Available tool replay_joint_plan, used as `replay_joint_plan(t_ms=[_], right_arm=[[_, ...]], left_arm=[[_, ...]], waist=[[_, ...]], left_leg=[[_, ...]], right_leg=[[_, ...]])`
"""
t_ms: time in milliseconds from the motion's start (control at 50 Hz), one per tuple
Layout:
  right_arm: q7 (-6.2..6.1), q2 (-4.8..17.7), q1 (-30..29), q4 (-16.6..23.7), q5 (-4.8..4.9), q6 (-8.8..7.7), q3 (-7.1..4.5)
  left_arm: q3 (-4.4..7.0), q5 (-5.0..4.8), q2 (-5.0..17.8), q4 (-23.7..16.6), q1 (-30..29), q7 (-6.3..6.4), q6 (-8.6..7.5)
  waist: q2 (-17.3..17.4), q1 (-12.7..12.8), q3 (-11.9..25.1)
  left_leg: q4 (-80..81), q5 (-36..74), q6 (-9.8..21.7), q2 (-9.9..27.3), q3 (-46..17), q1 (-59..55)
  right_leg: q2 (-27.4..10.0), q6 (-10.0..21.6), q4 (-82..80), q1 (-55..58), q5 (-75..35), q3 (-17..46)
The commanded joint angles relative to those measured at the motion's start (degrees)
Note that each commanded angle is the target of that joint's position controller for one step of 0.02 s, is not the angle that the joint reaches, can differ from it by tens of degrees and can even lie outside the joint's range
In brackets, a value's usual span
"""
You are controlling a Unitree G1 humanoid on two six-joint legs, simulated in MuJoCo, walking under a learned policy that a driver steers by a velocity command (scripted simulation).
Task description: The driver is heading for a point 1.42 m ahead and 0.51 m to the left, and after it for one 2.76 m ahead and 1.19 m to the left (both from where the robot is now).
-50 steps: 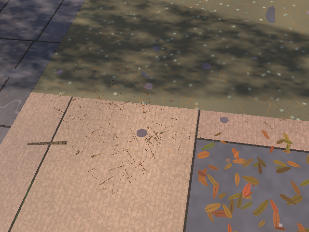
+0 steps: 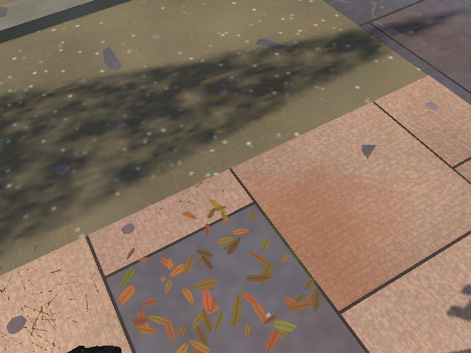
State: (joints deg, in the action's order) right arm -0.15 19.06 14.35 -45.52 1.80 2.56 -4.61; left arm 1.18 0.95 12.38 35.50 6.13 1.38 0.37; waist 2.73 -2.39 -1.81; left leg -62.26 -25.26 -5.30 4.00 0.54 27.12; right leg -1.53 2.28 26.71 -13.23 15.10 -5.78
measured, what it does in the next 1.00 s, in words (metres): walks ahead, turning left: left foot, then right foot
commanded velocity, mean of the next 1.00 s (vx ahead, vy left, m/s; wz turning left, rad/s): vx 0.81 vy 0.00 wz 0.57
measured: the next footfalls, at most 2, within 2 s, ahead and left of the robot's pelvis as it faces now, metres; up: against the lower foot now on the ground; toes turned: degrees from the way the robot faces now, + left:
left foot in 0.48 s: +0.30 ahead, +0.26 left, +0.00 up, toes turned +30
right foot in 0.98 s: +0.77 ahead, +0.44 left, +0.00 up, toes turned +36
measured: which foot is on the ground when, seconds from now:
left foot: up 0.00-0.46, down 0.48-0.96, up 0.98-1.00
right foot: down 0.00-0.46, up 0.48-0.96, down 0.98-1.00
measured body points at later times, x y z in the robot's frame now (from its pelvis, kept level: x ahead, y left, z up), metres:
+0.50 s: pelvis +0.19 +0.13 -0.05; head +0.21 +0.15 +0.40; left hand +0.10 +0.41 -0.18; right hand +0.46 -0.06 -0.12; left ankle +0.26 +0.24 -0.74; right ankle +0.01 -0.11 -0.70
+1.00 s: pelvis +0.57 +0.37 -0.04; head +0.59 +0.40 +0.41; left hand +0.62 +0.70 -0.11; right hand +0.74 +0.13 -0.16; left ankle +0.28 +0.25 -0.68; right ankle +0.73 +0.42 -0.74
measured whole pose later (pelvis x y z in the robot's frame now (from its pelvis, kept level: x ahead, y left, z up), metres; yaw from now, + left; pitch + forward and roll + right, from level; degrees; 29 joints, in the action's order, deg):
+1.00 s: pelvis +0.57 +0.37 -0.04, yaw +35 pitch +2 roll -2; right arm -1.9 17.4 23.6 -47.7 -3.1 -2.7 -2.6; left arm 2.1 -2.7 15.9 36.5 3.3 -3.6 -6.8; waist 0.7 -1.6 -2.4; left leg -40.3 -25.1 3.6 -4.3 -1.2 -9.0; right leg 6.0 6.9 31.9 -32.5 1.5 -6.2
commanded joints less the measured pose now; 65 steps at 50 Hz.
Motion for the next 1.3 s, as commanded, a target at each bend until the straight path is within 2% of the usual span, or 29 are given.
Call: replay_joint_plan(t_ms=[20, 160, 380, 420, 460, 480, 500, 520, 540, 560, 580, 620, 680, 720, 780, 840, 880, 920, 960, 980, 1000, 1020, 1040, 1060, 1080, 1100, 1160, 1240, 1300], right_arm=[[-0.21, 6.21, -5.38, 6.51, 0.52, -0.95, -2.03], [1.25, 1.89, -4.64, 8.72, 0.51, -2.78, -1.54], [3.67, 0.19, -11.17, 12.80, 1.50, -3.00, 1.09], [3.34, 2.60, -7.54, 12.36, 1.67, -2.76, 0.27], [2.49, 8.65, 7.65, 9.49, 2.69, -2.16, -3.06], [1.55, 13.97, 21.12, 5.31, 2.77, -1.64, -6.22], [1.24, 19.17, 18.57, 3.16, 2.47, -1.38, -6.69], [2.48, 17.97, 14.83, 7.88, 0.65, -3.95, -4.83], [3.53, 12.28, 13.41, 8.78, 0.17, -5.87, -3.56], [3.61, 11.22, 13.82, 7.92, -0.24, -7.02, -3.22], [3.54, 9.31, 10.37, 8.29, -0.67, -7.71, -2.53], [2.80, 6.35, 4.06, 10.85, -1.78, -8.12, -1.38], [0.92, 5.21, 5.11, 10.45, -0.37, -8.24, -0.75], [-0.66, 3.07, 6.35, 8.68, -0.58, -7.92, 0.17], [-0.94, 2.94, 11.58, 5.61, -0.58, -7.83, 0.54], [-0.69, 3.87, 14.60, 2.32, -0.60, -8.00, 0.63], [-1.14, 4.90, 14.53, 0.71, -1.35, -7.64, 0.60], [-1.86, 7.33, 13.15, 0.57, -3.60, -7.12, 0.16], [-2.38, 9.39, 7.85, 1.90, -6.06, -6.17, -0.50], [-2.53, 10.17, 0.73, 4.05, -6.24, -5.96, -0.56], [-1.70, -1.16, 8.81, 5.88, -5.70, -6.67, 2.05], [-0.30, 2.23, 8.23, 7.37, -1.10, -9.30, 3.19], [0.48, 5.19, 1.58, 9.32, 0.97, -11.19, 2.55], [0.73, 4.96, -3.74, 11.13, 0.18, -12.37, 3.21], [0.87, 3.19, -6.62, 11.59, -1.43, -12.98, 3.44], [0.90, 2.39, -5.38, 11.57, -2.30, -12.88, 3.45], [0.45, 2.11, -4.31, 11.94, -3.32, -11.79, 3.47], [0.65, -2.02, -18.17, 17.70, -3.90, -12.08, 5.00], [0.21, 0.99, -19.44, 18.76, -1.61, -11.92, 3.02]], left_arm=[[4.00, -0.66, 10.69, -0.25, 6.37, 1.32, -2.11], [5.19, -0.28, 10.56, 3.08, 8.59, 0.89, -5.30], [6.83, -1.09, 14.70, 6.70, 10.03, -1.67, -4.32], [7.53, -2.17, 17.72, 6.60, 8.77, -2.39, -3.72], [7.85, -3.74, 20.30, 6.08, 6.65, -2.92, -3.05], [6.75, -3.37, 18.02, 5.11, 5.78, -2.74, -3.37], [3.25, -1.06, 5.03, 3.11, 9.06, -2.44, -4.67], [2.43, -2.16, 6.53, -2.17, 6.16, -1.54, -8.02], [3.61, -4.38, 13.21, -4.29, -2.60, -0.82, -9.78], [3.25, -4.89, 12.34, -4.88, -3.35, -0.65, -10.75], [2.84, -3.09, 11.12, -3.33, -1.57, -0.27, -11.18], [3.38, -1.70, 11.46, -1.22, 3.79, -0.99, -9.72], [3.26, -0.07, 11.04, -1.94, -0.65, -1.27, -7.83], [2.06, 0.24, 8.27, -2.94, -5.91, -2.00, -7.70], [0.49, -0.67, 4.31, -3.67, -12.61, -3.47, -8.40], [1.11, -2.60, 6.20, -5.30, -17.63, -4.54, -8.73], [1.70, -3.21, 7.49, -5.77, -17.16, -5.50, -9.18], [3.18, -3.96, 10.50, -5.17, -11.70, -5.85, -8.97], [5.05, -4.89, 14.55, -0.25, 8.35, -4.91, -7.20], [5.48, -4.47, 15.53, 3.80, 24.63, -4.04, -5.99], [5.27, -2.78, 17.11, 6.15, 28.26, -4.37, -6.11], [5.23, -2.07, 13.69, 6.12, 27.84, -4.32, -6.48], [4.98, -0.85, 11.74, 4.75, 23.74, -3.33, -6.54], [4.37, -0.45, 10.17, 4.41, 21.10, -3.48, -6.72], [3.86, -0.58, 9.11, 4.23, 18.12, -3.88, -7.13], [3.74, -0.52, 9.29, 3.50, 15.09, -3.67, -7.39], [3.51, -2.64, 8.82, 3.42, 13.64, -3.03, -6.85], [4.15, -3.38, 10.55, 4.86, 15.91, -1.26, -6.13], [4.51, -4.35, 11.11, 6.81, 19.85, -0.89, -5.73]], waist=[[-12.40, 6.05, 1.79], [-7.60, 4.21, -1.91], [-4.77, 4.02, -9.75], [-7.09, 0.91, -5.84], [-9.68, -8.77, 4.21], [-5.94, -15.22, 9.53], [15.63, -6.08, 3.72], [13.84, -3.03, 15.64], [2.47, -5.63, 10.75], [0.16, -3.55, 5.96], [-3.79, -0.65, 4.05], [-2.29, 4.26, 1.79], [-3.22, 3.41, -3.12], [-0.94, 1.32, -5.27], [1.68, -4.11, -5.28], [2.27, -6.11, -7.29], [3.20, -4.54, -5.84], [6.13, -0.24, 0.59], [8.43, 10.24, 10.39], [3.31, 18.81, 14.98], [-20.85, 10.66, 20.72], [-21.33, 11.99, 26.46], [-13.01, 11.70, 16.32], [-2.68, 9.35, 10.36], [4.10, 6.00, 4.03], [3.08, 2.56, 1.83], [0.23, -0.43, -2.44], [-3.28, 5.07, -6.55], [-6.43, 6.79, -2.96]], left_leg=[[-5.37, 7.76, 0.68, 2.80, -2.07, 16.78], [-0.86, 15.25, 2.47, 5.32, -3.26, 24.42], [12.09, 17.62, 9.76, 6.68, 4.63, 20.24], [13.17, 12.67, 11.95, 1.66, 10.63, 7.74], [13.87, 8.04, 15.65, -6.19, 14.21, -15.88], [17.40, 9.48, 18.65, -8.70, 9.35, -37.85], [27.57, -3.75, 23.67, -0.22, -15.70, -44.55], [44.82, -23.12, 30.78, 9.50, -49.47, -47.12], [51.75, -22.28, 26.65, 12.07, -50.62, -43.89], [52.45, -19.23, 26.57, 12.84, -49.18, -38.53], [50.29, -13.26, 25.33, 11.05, -44.17, -30.68], [48.73, -7.26, 24.50, 5.75, -34.83, -19.29], [52.09, 5.12, 23.66, 1.47, -24.91, -12.69], [51.29, 18.82, 20.84, -2.14, -14.76, -11.11], [54.50, 19.80, 17.46, -1.86, -9.85, -10.13], [55.24, 25.59, 16.03, 2.03, -8.54, -22.77], [52.33, 42.45, 13.84, 4.53, -5.94, -31.76], [43.97, 72.73, 11.07, 5.50, -3.16, -39.70], [22.80, 95.39, 10.01, 6.25, -1.51, -38.02], [1.71, 89.04, 8.73, 4.37, 0.71, -24.66], [-28.64, 11.21, 2.86, -7.36, -4.65, 8.22], [-33.25, -2.18, 3.34, -10.53, -11.00, 18.21], [-28.40, 3.24, 6.22, -6.43, -13.52, 22.16], [-22.66, 5.60, 7.87, -4.93, -12.45, 18.75], [-16.66, 6.85, 8.96, -4.22, -11.22, 15.42], [-12.47, 7.83, 8.70, -3.04, -11.79, 12.13], [-1.78, 8.11, 5.80, -0.96, -9.28, 9.87], [24.49, 28.48, 2.67, -4.41, -3.32, -4.56], [32.00, 37.54, 1.55, -5.91, -6.27, -13.70]], right_leg=[[-18.30, 7.83, -19.32, 12.84, 20.01, 16.14], [-19.75, 6.36, -22.67, 18.07, 14.07, 6.36], [-17.75, 3.92, -22.25, 20.27, -2.43, -13.49], [-16.49, 3.28, -13.94, 19.29, -31.04, -16.47], [-15.97, 2.27, 9.27, 14.28, -58.39, -16.71], [-13.59, -0.49, 30.37, -0.33, -49.39, -14.98], [-2.42, -4.79, 56.18, -24.39, 15.45, -9.84], [3.88, -4.68, 65.28, -33.62, 20.57, 8.26], [1.11, -2.58, 61.86, -37.25, 12.15, 12.32], [-0.12, -0.97, 58.54, -38.60, 8.06, 11.97], [-2.82, -0.25, 54.03, -34.40, 4.78, 13.63], [-4.83, -1.01, 47.13, -26.51, -0.52, 15.64], [-4.00, -4.15, 33.95, -24.37, -5.04, 12.25], [-2.64, -5.68, 21.33, -23.37, -17.05, 7.52], [-0.42, -4.55, 7.89, -15.87, -33.07, 2.83], [0.27, -1.52, -0.10, -22.04, -31.80, 2.11], [2.07, 1.15, -2.04, -23.93, -28.63, 1.05], [6.96, 3.33, 1.26, -19.43, -22.02, -2.01], [8.23, 5.37, 7.19, -1.40, -17.28, -1.97], [4.01, 7.17, 6.25, 18.18, -18.64, 3.86], [-7.57, 18.93, 11.37, 44.42, 1.10, 31.11], [-13.83, 22.85, -6.31, 49.66, 22.88, 57.31], [-12.77, 19.27, -10.25, 42.46, 23.83, 55.05], [-10.92, 17.25, -12.24, 31.49, 16.47, 50.30], [-7.91, 16.59, -13.95, 20.26, 9.91, 45.88], [-5.24, 17.34, -15.14, 13.32, 5.26, 41.97], [-1.51, 17.66, -16.86, 2.22, -3.78, 35.07], [3.98, 12.56, -18.37, -15.74, -6.35, 27.27], [2.64, 9.36, -15.37, -12.04, -1.52, 30.79]])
